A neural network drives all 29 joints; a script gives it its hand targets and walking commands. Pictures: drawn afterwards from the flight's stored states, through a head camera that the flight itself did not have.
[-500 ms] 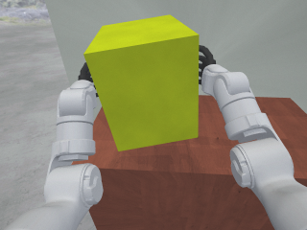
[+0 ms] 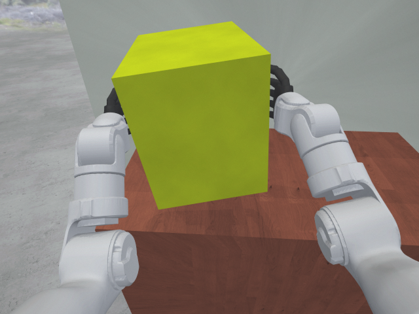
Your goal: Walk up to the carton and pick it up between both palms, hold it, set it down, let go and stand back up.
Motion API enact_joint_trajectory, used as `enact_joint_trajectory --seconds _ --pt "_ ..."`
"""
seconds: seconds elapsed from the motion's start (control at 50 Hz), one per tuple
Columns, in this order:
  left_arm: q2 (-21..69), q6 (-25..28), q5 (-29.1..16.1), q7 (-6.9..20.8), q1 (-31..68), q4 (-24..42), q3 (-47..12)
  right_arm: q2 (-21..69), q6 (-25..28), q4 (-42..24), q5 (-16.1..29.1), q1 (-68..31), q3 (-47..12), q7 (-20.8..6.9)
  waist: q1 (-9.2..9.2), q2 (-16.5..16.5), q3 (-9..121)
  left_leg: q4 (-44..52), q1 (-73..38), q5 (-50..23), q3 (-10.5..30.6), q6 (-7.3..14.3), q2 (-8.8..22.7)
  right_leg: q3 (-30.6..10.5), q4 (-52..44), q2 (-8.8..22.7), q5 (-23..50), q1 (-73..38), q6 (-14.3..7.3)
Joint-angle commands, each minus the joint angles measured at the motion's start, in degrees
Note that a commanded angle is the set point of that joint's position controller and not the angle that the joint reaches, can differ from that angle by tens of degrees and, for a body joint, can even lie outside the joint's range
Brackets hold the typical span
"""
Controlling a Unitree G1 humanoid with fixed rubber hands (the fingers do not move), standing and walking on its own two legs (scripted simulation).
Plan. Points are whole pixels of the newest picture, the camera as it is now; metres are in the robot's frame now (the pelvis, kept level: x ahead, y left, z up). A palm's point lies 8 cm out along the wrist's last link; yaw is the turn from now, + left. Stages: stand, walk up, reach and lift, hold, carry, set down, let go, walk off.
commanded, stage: hold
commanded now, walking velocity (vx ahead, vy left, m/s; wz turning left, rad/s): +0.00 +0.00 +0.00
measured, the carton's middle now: (198, 107) +0.43 +0.01 +0.25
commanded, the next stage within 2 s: none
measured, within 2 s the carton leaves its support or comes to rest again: neither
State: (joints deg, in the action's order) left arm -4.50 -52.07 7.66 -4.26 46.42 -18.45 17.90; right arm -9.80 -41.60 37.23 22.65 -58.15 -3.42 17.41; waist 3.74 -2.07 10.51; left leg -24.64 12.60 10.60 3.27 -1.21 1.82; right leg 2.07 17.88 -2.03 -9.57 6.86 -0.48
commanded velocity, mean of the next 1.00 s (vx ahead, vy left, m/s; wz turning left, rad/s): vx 0.00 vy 0.00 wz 0.00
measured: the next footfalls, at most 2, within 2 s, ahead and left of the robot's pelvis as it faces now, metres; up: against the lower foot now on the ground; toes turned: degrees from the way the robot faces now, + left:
none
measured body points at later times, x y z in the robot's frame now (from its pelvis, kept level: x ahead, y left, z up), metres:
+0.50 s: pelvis +0.00 +0.00 +0.00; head -0.09 +0.01 +0.44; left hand +0.38 +0.16 +0.25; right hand +0.38 -0.14 +0.28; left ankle +0.03 +0.13 -0.75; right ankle +0.00 -0.11 -0.75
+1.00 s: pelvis +0.00 +0.00 +0.00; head -0.09 +0.00 +0.44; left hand +0.38 +0.16 +0.26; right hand +0.38 -0.14 +0.28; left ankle +0.03 +0.13 -0.75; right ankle +0.00 -0.11 -0.75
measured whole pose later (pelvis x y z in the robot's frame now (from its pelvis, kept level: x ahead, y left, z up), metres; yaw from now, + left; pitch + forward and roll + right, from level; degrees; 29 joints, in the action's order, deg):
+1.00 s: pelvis +0.00 +0.00 +0.00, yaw +0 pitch -1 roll -2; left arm -4.5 -50.9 7.8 -4.6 47.9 -21.8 17.8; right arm -10.3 -40.9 40.9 22.7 -59.7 -3.0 16.6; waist 3.6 -2.3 11.4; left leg -24.7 13.3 10.2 4.0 -1.2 1.5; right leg 1.0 18.0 -2.3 -9.2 7.6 -0.4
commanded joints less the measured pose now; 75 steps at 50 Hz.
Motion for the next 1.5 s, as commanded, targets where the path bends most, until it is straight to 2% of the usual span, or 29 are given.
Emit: enact_joint_trajectory --seconds 0.0,0.04,0.12,0.18,0.22,0.28,0.38,0.52,0.58,0.6,0.64,0.72,0.74,0.78,0.84,0.86,0.92,0.94,0.96,1.06,1.1,1.12,1.14,1.2,1.28,1.36,1.4,1.42,1.48 --pt "29.9 7.0 -13.9 9.6 64.9 19.2 -24.5 41.7 2.5 -22.8 12.3 -51.5 -11.4 -9.4 -0.02 -2.0 29.0 1.2 -11.6 -17.2 -0.6 -2.1 -4.5 -2.0 -1.1 -2.7 15.9 -7.5 4.7" --pt "29.5 6.5 -13.2 9.9 62.7 18.5 -24.6 41.2 2.1 -20.6 11.2 -49.4 -11.1 -9.6 0.29 -1.9 27.0 2.0 -11.9 -16.9 -0.3 -2.1 -4.2 -1.9 -1.6 -2.6 15.0 -6.6 4.4" --pt "31.2 5.9 -13.9 10.1 62.2 19.3 -26.6 39.8 2.0 -22.8 11.6 -49.6 -10.9 -9.7 1.51 -2.8 28.3 1.3 -13.4 -18.2 0.1 -2.8 -3.9 -1.9 -1.6 -3.1 15.8 -7.0 4.0" --pt "30.5 6.0 -13.1 10.3 63.4 17.4 -25.7 39.5 1.6 -19.0 10.0 -49.0 -9.2 -10.2 1.71 -2.8 24.3 2.6 -12.5 -15.1 0.2 -2.8 -3.5 -1.6 -2.2 -2.8 12.5 -5.0 3.6" --pt "31.4 6.2 -13.9 10.0 63.4 19.2 -26.8 40.0 1.9 -20.2 10.5 -49.4 -10.0 -10.3 2.01 -3.0 27.7 1.6 -12.9 -17.7 0.3 -2.9 -3.5 -1.6 -1.5 -3.1 14.7 -6.6 3.6" --pt "32.0 6.3 -14.7 9.8 63.4 21.6 -28.0 40.9 2.0 -23.4 11.9 -49.7 -11.5 -10.4 1.28 -3.1 29.8 1.1 -13.5 -21.2 0.5 -3.2 -3.7 -1.6 -0.8 -3.4 18.4 -7.8 3.5" --pt "31.3 6.2 -13.2 9.4 64.3 17.8 -24.8 40.8 2.2 -21.3 10.8 -51.9 -10.2 -10.6 0.12 -2.0 26.8 2.0 -12.2 -16.5 -0.1 -2.2 -3.5 -1.7 -1.6 -3.1 12.8 -5.6 3.8" --pt "30.8 6.8 -12.4 9.4 64.7 14.6 -24.0 40.9 2.6 -16.8 10.3 -52.3 -10.0 -11.0 -0.10 -1.4 25.8 2.6 -10.9 -13.8 -0.5 -2.0 -3.6 -2.0 -1.8 -2.8 10.9 -4.6 3.7" --pt "31.6 7.2 -13.8 9.3 65.9 17.3 -25.8 42.0 3.1 -20.2 12.0 -53.0 -10.7 -10.7 -0.47 -2.5 30.3 1.7 -12.4 -16.6 -0.3 -2.1 -3.9 -2.4 -1.1 -3.1 13.8 -6.4 3.9" --pt "32.3 7.2 -14.3 9.1 66.8 17.3 -26.3 41.9 3.1 -20.3 11.9 -53.7 -10.5 -10.6 0.33 -3.0 30.1 1.5 -12.3 -16.5 -0.2 -2.2 -3.7 -2.2 -1.2 -3.4 13.3 -6.0 3.8" --pt "31.5 7.2 -14.0 9.2 66.0 15.3 -25.2 41.1 3.3 -20.2 11.0 -53.9 -9.7 -10.4 0.18 -1.7 29.0 1.7 -11.9 -15.0 -0.4 -2.2 -3.9 -2.3 -2.0 -2.8 12.2 -4.9 3.8" --pt "31.2 7.3 -13.9 9.6 66.3 14.3 -25.1 41.1 2.8 -17.5 9.9 -52.1 -7.9 -10.2 1.42 -2.3 27.8 2.2 -10.3 -12.7 0.0 -1.6 -3.9 -2.5 -1.8 -2.5 10.6 -5.2 3.7" --pt "30.5 7.1 -13.0 9.8 65.5 11.8 -23.7 40.1 2.5 -15.5 9.4 -51.4 -7.7 -10.2 0.92 -2.5 25.0 3.0 -9.3 -10.6 -0.3 -1.7 -3.7 -2.4 -2.4 -2.4 8.8 -4.5 3.7" --pt "31.1 7.8 -13.5 9.9 66.3 13.3 -23.9 41.7 3.2 -16.9 10.0 -52.8 -8.4 -10.6 0.32 -0.6 27.7 3.0 -9.8 -11.3 0.0 -1.3 -3.8 -2.5 -2.2 -2.3 9.9 -5.1 3.8" --pt "30.2 8.2 -12.5 10.0 66.4 8.5 -22.1 41.9 3.0 -12.8 9.0 -52.9 -7.3 -11.0 -0.13 -0.7 23.7 4.0 -8.0 -7.6 -0.6 -0.8 -4.0 -2.7 -2.8 -1.9 6.1 -3.9 3.9" --pt "30.8 8.5 -12.7 10.0 66.2 8.9 -22.1 42.2 3.3 -13.6 9.4 -54.1 -7.9 -11.0 -0.23 0.1 25.5 3.6 -7.9 -8.4 -0.6 -0.6 -4.0 -2.7 -2.6 -1.9 6.8 -4.4 4.1" --pt "32.7 9.4 -14.7 9.3 68.0 15.7 -24.9 42.7 4.3 -19.0 12.0 -55.1 -10.2 -10.4 0.47 -2.2 33.5 0.8 -12.9 -18.4 0.1 -1.9 -4.1 -2.6 -0.9 -2.9 16.2 -6.4 4.0" --pt "31.7 9.3 -14.4 8.9 68.1 16.0 -24.7 43.0 4.1 -19.2 12.4 -54.6 -10.9 -10.2 -0.01 -2.6 32.6 0.3 -13.0 -19.2 0.0 -2.0 -4.3 -2.5 -1.0 -2.8 17.3 -6.5 4.0" --pt "31.6 8.9 -14.3 8.7 67.4 16.9 -25.4 42.8 3.9 -19.5 12.7 -53.3 -11.0 -10.2 0.64 -2.7 32.0 0.3 -13.2 -19.4 0.0 -2.3 -4.3 -2.7 -0.9 -2.7 17.8 -6.5 4.0" --pt "29.6 7.7 -12.8 9.6 64.0 14.0 -23.2 42.0 3.0 -18.2 11.6 -51.4 -10.8 -10.1 -0.63 0.7 26.9 2.6 -10.2 -13.9 -0.4 -0.9 -4.4 -2.5 -2.1 -2.7 12.9 -6.4 4.4" --pt "30.7 7.9 -13.6 9.8 64.6 13.8 -24.2 42.1 3.6 -19.9 11.4 -53.1 -10.7 -10.0 -0.28 -0.7 27.0 2.6 -9.3 -12.7 -0.5 -0.9 -4.2 -2.8 -2.2 -2.3 11.6 -6.1 4.3" --pt "31.0 8.1 -13.7 9.7 64.5 14.1 -24.3 43.1 3.7 -21.1 11.7 -53.6 -11.1 -10.0 -0.47 0.1 27.7 2.6 -9.7 -13.5 -0.4 -0.7 -4.2 -2.6 -2.3 -2.6 12.3 -6.0 4.4" --pt "31.7 8.0 -14.0 9.7 64.9 14.2 -25.1 42.3 3.6 -20.7 11.3 -53.2 -10.8 -10.0 0.41 -0.7 28.2 2.4 -10.9 -13.9 -0.3 -1.1 -4.0 -2.6 -2.4 -2.7 11.9 -5.5 4.2" --pt "31.7 8.5 -14.5 9.2 67.7 15.6 -24.9 43.5 3.4 -19.3 11.2 -53.1 -9.7 -10.2 0.28 -1.1 28.8 2.0 -11.1 -13.0 -0.2 -1.5 -4.1 -2.5 -2.1 -2.7 11.0 -4.5 3.9" --pt "32.7 8.1 -14.2 9.0 65.6 16.1 -25.5 42.4 3.6 -21.1 11.3 -53.0 -10.5 -10.1 0.71 -1.9 29.6 1.2 -12.3 -16.1 0.1 -1.8 -4.0 -2.7 -1.7 -2.8 14.6 -5.7 3.9" --pt "32.2 7.5 -13.8 9.2 64.3 16.2 -25.7 41.5 3.0 -19.3 11.3 -50.8 -10.2 -10.3 1.21 -1.7 27.5 1.6 -11.8 -15.2 0.2 -2.1 -3.8 -2.4 -2.0 -3.2 13.0 -5.4 3.5" --pt "32.8 7.5 -13.9 9.1 64.8 16.5 -26.4 41.2 3.3 -20.6 11.3 -51.8 -10.0 -10.5 1.25 -3.4 28.6 1.6 -11.9 -15.3 0.1 -2.2 -3.8 -2.7 -2.1 -2.8 12.9 -4.9 3.3" --pt "32.4 7.8 -14.5 9.0 65.2 17.8 -26.5 41.3 3.3 -20.5 11.5 -50.9 -9.9 -10.6 1.05 -2.5 28.7 1.8 -11.3 -15.3 0.4 -2.1 -3.6 -2.5 -2.0 -3.1 12.6 -5.4 3.2" --pt "32.4 7.6 -13.7 8.8 65.4 15.1 -25.6 40.4 2.9 -16.5 10.0 -50.5 -8.7 -11.2 1.25 -2.8 26.1 2.7 -10.5 -11.9 0.4 -2.0 -3.4 -2.2 -2.0 -3.0 9.0 -4.3 3.2"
